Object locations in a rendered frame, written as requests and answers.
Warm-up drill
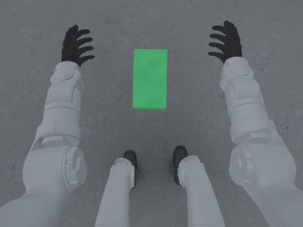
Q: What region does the left robot upper arm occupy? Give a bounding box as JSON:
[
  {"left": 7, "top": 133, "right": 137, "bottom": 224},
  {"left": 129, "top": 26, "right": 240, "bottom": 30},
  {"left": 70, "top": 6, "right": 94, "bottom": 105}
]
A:
[{"left": 0, "top": 145, "right": 87, "bottom": 227}]

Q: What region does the left robot forearm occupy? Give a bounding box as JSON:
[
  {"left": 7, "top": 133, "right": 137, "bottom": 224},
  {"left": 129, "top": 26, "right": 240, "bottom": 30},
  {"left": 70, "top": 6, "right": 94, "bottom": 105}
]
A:
[{"left": 22, "top": 61, "right": 85, "bottom": 187}]

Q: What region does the robot right foot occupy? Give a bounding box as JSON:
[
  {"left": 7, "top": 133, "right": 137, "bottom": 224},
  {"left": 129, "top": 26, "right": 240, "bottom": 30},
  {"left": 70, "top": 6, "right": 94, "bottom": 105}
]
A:
[{"left": 173, "top": 146, "right": 187, "bottom": 185}]

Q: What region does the carton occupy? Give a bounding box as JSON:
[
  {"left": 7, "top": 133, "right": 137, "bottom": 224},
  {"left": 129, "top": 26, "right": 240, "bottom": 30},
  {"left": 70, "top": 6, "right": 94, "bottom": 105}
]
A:
[{"left": 133, "top": 49, "right": 168, "bottom": 111}]

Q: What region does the robot left thigh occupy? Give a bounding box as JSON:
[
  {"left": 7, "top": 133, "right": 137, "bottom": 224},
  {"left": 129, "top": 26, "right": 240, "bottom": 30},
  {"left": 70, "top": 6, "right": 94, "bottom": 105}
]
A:
[{"left": 94, "top": 163, "right": 135, "bottom": 227}]

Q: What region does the robot right hand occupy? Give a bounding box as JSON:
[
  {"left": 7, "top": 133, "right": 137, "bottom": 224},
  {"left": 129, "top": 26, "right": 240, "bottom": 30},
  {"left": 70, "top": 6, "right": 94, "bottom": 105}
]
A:
[{"left": 208, "top": 20, "right": 242, "bottom": 64}]

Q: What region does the right robot upper arm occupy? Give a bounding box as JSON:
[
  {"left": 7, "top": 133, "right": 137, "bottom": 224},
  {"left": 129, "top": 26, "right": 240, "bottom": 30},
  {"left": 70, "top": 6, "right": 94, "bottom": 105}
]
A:
[{"left": 228, "top": 143, "right": 303, "bottom": 227}]

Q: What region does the robot left hand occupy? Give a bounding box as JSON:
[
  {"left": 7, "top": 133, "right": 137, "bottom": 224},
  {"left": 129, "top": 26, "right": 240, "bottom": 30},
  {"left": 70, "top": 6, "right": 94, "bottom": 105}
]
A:
[{"left": 62, "top": 25, "right": 95, "bottom": 68}]

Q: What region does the right robot forearm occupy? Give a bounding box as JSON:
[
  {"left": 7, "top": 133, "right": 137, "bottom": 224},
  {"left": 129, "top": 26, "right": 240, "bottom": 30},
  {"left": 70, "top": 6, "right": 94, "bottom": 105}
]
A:
[{"left": 220, "top": 56, "right": 296, "bottom": 177}]

